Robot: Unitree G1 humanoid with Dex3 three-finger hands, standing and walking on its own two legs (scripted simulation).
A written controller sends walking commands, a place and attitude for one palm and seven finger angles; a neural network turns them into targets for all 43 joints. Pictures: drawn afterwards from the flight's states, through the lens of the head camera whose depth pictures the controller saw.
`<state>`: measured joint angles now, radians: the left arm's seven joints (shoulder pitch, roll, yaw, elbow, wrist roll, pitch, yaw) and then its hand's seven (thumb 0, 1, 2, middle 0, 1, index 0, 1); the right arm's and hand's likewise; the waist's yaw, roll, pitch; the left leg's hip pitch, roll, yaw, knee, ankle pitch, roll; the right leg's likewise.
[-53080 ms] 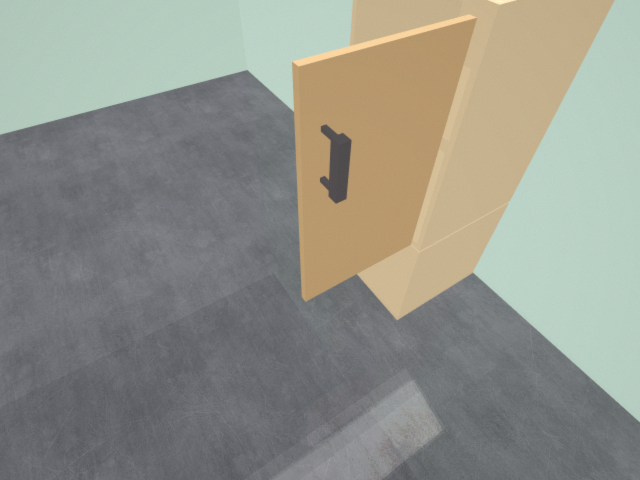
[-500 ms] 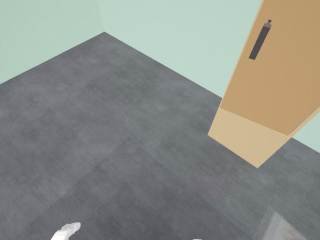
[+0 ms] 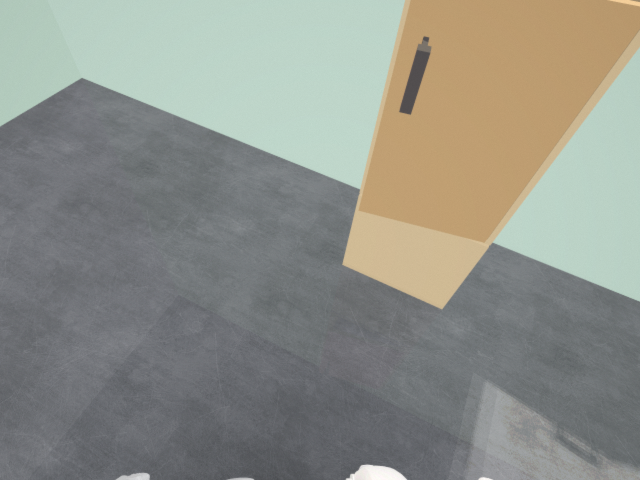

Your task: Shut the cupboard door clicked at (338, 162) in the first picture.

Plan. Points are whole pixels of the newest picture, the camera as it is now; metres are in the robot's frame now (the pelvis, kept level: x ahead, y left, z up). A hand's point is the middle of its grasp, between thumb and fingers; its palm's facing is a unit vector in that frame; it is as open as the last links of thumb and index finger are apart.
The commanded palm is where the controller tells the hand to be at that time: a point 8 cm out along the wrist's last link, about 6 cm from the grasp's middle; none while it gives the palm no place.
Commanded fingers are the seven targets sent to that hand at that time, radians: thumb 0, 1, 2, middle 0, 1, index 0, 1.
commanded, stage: turn to face it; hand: left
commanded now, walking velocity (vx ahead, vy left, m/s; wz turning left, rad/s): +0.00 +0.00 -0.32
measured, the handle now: (415, 75) +0.77 -0.12 +0.09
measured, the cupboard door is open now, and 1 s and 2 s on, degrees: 11 11 11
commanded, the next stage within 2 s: take the last steps up to it in 0.20 s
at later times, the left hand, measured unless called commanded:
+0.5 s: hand out of the picture +0.12 +0.14 -0.16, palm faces -0.13 -0.97 -0.21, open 7.4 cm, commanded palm none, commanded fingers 0.00 0.90 0.90 -0.20 -0.30 -0.20 -0.30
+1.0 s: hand (315, 356) +0.32 +0.02 -0.17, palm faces -0.32 -0.93 -0.21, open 7.4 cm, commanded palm none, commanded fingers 0.00 0.90 0.90 -0.20 -0.30 -0.20 -0.30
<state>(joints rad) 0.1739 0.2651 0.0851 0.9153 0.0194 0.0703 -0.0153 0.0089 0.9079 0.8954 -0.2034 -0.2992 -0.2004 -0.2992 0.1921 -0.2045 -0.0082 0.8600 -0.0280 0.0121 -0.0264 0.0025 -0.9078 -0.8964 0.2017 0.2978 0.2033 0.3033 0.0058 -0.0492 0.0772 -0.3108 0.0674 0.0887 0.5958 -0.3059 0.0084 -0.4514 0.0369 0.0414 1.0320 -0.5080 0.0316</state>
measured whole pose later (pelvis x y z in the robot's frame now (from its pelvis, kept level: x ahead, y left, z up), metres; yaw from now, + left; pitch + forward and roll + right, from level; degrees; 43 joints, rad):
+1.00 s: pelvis +0.16 -0.14 -0.01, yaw -16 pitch +1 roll +0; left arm 0.11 0.22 0.07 0.98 0.03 -0.02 -0.05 0.01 0.91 0.90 -0.20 -0.30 -0.20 -0.30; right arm 0.45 -0.19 -0.04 1.10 -0.02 -0.01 -0.01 0.00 -0.91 -0.90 0.20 0.30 0.20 0.30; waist -0.06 0.01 0.08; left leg -0.07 0.21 0.16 0.61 -0.48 -0.09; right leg -0.44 -0.04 -0.09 0.63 -0.22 -0.03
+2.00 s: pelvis +0.27 -0.18 +0.00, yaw -16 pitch -1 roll +0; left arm 0.27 0.18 0.02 0.97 0.02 -0.02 0.07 0.01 0.91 0.90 -0.20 -0.30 -0.20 -0.30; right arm 0.23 -0.20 -0.03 0.98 -0.01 0.02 -0.03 0.00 -0.91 -0.90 0.20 0.30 0.20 0.30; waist -0.02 0.00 0.07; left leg -0.24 0.02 0.06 0.60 -0.35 0.02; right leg -0.22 0.00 -0.06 0.65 -0.36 -0.02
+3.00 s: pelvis +0.18 -0.10 +0.00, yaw -12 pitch -2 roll -1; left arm 0.41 0.10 0.00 1.11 0.03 -0.01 0.03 0.00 0.91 0.90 -0.20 -0.30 -0.20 -0.30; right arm 0.22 -0.17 -0.02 1.07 -0.01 0.02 -0.02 0.00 -0.92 -0.90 0.20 0.30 0.20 0.30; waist 0.03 -0.01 0.02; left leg -0.31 -0.07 0.07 0.45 -0.17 0.08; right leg -0.28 -0.01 0.09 0.51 -0.26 0.01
